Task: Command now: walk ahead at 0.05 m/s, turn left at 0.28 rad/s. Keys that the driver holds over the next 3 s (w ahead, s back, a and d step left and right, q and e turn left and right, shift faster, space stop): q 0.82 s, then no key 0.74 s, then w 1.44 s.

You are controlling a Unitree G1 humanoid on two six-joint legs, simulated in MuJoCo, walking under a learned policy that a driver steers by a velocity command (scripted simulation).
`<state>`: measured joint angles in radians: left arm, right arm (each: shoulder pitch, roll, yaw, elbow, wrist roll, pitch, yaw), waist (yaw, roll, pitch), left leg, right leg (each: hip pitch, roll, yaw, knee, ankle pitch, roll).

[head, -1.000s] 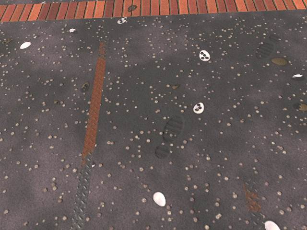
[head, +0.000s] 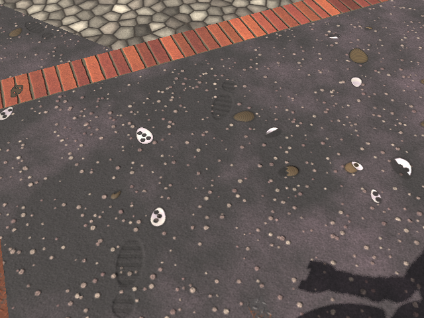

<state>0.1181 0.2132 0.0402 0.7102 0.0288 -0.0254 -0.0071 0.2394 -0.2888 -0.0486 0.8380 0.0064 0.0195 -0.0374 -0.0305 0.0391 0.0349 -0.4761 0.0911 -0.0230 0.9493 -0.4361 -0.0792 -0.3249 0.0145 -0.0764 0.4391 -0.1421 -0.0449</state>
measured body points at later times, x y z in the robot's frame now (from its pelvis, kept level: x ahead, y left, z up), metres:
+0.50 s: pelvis +0.03 +0.04 +0.01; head +0.06 +0.09 +0.46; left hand +0.12 +0.36 -0.11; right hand +0.24 -0.20 -0.07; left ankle +0.02 +0.12 -0.74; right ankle +0.09 -0.12 -0.67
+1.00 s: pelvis +0.05 +0.01 +0.01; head +0.09 +0.02 +0.45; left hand +0.01 +0.32 -0.10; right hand +0.33 -0.14 -0.09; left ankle -0.03 +0.13 -0.69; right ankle +0.11 -0.10 -0.74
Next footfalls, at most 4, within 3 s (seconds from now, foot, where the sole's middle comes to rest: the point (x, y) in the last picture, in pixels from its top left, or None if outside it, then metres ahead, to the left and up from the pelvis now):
0.20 left None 0.06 0.13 -0.77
0.72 right None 0.14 -0.08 -0.77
1.10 left None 0.01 0.15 -0.77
1.34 right None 0.14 -0.06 -0.77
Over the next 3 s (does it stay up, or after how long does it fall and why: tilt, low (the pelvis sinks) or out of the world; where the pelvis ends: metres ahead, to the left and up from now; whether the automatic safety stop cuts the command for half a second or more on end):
stays up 0.60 0.36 0.01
